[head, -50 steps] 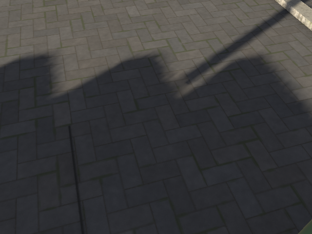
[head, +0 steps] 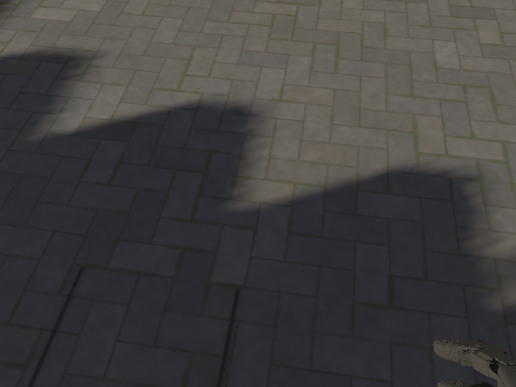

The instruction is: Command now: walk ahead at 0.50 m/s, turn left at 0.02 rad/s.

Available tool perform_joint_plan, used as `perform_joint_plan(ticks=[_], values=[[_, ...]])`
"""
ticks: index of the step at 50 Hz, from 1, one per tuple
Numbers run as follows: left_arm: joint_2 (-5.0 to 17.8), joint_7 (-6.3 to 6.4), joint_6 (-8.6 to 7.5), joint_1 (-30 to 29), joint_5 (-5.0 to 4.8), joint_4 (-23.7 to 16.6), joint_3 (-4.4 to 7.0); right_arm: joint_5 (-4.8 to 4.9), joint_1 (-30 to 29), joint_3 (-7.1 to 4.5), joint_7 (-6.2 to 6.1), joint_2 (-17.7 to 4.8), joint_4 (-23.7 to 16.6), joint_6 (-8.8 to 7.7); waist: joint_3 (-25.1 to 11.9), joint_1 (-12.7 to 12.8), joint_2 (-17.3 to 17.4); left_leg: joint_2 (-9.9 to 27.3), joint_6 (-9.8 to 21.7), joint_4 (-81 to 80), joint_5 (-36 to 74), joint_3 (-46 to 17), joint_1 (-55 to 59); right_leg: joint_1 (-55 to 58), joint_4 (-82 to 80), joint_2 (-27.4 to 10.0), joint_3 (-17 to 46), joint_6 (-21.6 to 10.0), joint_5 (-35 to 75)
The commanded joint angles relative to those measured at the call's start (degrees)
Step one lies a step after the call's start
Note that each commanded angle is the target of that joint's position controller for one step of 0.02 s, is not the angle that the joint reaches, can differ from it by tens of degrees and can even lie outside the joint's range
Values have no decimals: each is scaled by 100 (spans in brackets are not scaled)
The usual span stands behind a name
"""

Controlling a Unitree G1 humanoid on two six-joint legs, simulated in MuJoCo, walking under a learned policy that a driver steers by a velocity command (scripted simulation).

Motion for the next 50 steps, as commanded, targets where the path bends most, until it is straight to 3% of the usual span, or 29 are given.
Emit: perform_joint_plan(ticks=[1,2,3,4,5,6,9,13,17,21,22,24,25,26,27,28,29,30,31,32,33,35,38,41,44,46,48,49,50], values=[[157,29,-187,7,110,-621,-107,-144,2256,-581,-109,-1758,122,7,-1715,-1200,1155,2031,1369,-398,-503,-2956,4742,-3378,3754,114,-131,-143,1007],[455,12,-261,-40,39,-530,-38,-65,2449,-481,-94,-1347,192,12,-1912,-1310,1221,2274,1553,-863,-986,-3952,4725,-4058,4590,125,617,-162,-840],[791,-11,-278,-356,-83,-624,65,-33,2077,-365,-95,-1065,161,-5,-1128,-1217,858,2105,1312,-946,-1049,-3130,4070,-4403,4847,-153,725,-222,-495],[740,0,-255,-640,-85,-655,61,-49,1718,-297,-82,-861,124,-28,-722,-1064,587,1827,1119,-1097,-842,-2434,3370,-4254,4660,-381,621,-250,-32],[659,28,-213,-807,-22,-691,67,-62,1411,-245,-57,-687,134,-52,-381,-916,442,1616,1003,-1340,-650,-1991,2789,-4126,4362,-512,580,-227,324],[612,49,-136,-779,5,-664,96,-88,1208,-211,-39,-561,141,-103,-200,-744,530,1445,888,-1547,-351,-1607,2352,-3852,4143,-629,634,-217,602],[351,52,31,-697,-9,-638,78,-124,1106,-266,-43,-619,294,-234,-57,-544,449,1343,852,-1875,609,-849,1897,-3638,3929,-589,711,-119,1200],[266,7,44,-1158,22,-798,75,-145,1241,-311,-140,-757,521,-240,67,-596,273,1261,718,-1951,1268,-67,2072,-3899,2934,-482,782,-49,2301],[128,-142,38,-1905,49,-1068,-13,-97,1495,-336,-200,-904,708,-200,336,-900,183,1266,580,-2055,1114,449,2259,-3732,1840,-428,378,-141,3044],[135,-276,44,-2525,41,-1459,-51,-23,1844,-387,-229,-1050,918,-59,549,-1086,136,1521,502,-1752,1526,682,3085,-4014,1300,-352,75,-327,2523],[157,-310,48,-2592,39,-1544,-45,0,1855,-398,-240,-1086,938,-11,541,-1061,170,1570,460,-1577,1909,747,3250,-3969,1221,-289,-40,-398,2234],[297,-353,74,-2432,49,-1650,22,26,1756,-444,-293,-1274,903,67,286,-854,400,1574,332,-946,3704,935,3402,-3376,1168,12,-397,-601,1627],[420,-351,97,-2114,54,-1624,91,37,1723,-469,-330,-1362,880,113,40,-649,532,1554,272,-394,4643,1005,3422,-2872,1192,230,-568,-721,1326],[638,-328,110,-1404,41,-1475,220,43,1649,-476,-360,-1410,852,165,-335,-239,524,1429,165,558,5058,1111,3226,-1930,957,459,-653,-888,1371],[1002,-239,135,-445,46,-1251,409,51,1601,-447,-395,-1377,790,159,-814,242,314,1199,-48,1919,4281,1181,2286,-300,618,442,-285,-1139,1762],[1674,-122,154,26,48,-1176,561,-163,2011,-234,-332,-725,514,43,-1412,-1,-1070,450,-399,4092,-101,1090,-213,2019,672,-1056,2221,-1960,1974],[1622,-137,79,12,37,-1329,486,-111,1961,-116,-231,-594,367,-198,-2297,-93,-1206,-385,-489,5275,-3084,-197,-1478,2863,-342,-1928,4854,-2746,1273],[1208,-145,39,-55,79,-1310,370,117,1248,-237,-150,-1014,214,-341,-1764,162,-671,-13,-368,5362,-2663,-671,-2034,2518,-572,-1704,4124,-2348,1255],[995,-138,7,-369,61,-1327,307,168,1000,-214,-143,-998,108,-405,-1072,-15,-421,227,-272,4919,-2144,-585,-2050,1670,-609,-1469,3303,-2102,1554],[835,-132,3,-757,39,-1396,249,48,977,-226,-186,-962,159,-404,-615,-299,-46,445,-301,4400,-1823,-528,-1748,771,-680,-1212,2712,-1903,2035],[648,-108,1,-1109,98,-1507,180,-49,1052,-280,-217,-1036,205,-337,-334,-524,-112,587,-380,4065,-1623,-473,-1338,54,-767,-1069,2245,-1803,2956],[625,-71,-21,-1317,174,-1576,158,-109,1308,-288,-226,-941,259,-170,-271,-761,-230,617,-552,3778,-1502,-369,-777,-692,-835,-917,1753,-1766,4443],[808,20,-36,-1188,183,-1400,184,-148,1210,-212,-280,-686,237,-44,-282,-772,-355,434,-730,2912,-839,-153,-578,-1136,-774,-647,999,-1612,5720],[769,108,60,-1049,115,-1253,156,-125,704,-131,-238,-545,157,-46,-407,-536,-549,252,-697,1610,367,-81,-230,-1104,-641,-352,620,-1263,5338],[765,152,134,-836,121,-1096,124,-77,325,-133,-128,-616,87,-85,-460,-321,-601,127,-615,828,998,-176,-27,-754,-506,-546,870,-1178,4631],[722,144,151,-852,145,-1036,96,-112,260,-173,-76,-732,49,-108,-407,-326,-613,111,-475,536,699,-271,-54,-458,-229,-754,1140,-1181,4484],[673,141,160,-964,133,-994,72,-177,440,-228,-51,-844,82,-147,-391,-488,-603,56,-269,104,490,-258,188,-282,224,-810,1361,-1084,4386],[621,142,161,-1045,118,-984,47,-218,704,-241,-56,-841,169,-178,-440,-667,-541,27,-138,-370,1100,-187,674,-335,577,-630,1309,-936,4301],[521,138,123,-902,201,-1020,17,-289,879,-281,-98,-1080,177,-212,-715,-633,-224,457,66,-301,3202,-572,1508,-612,1103,-248,1168,-682,3802]])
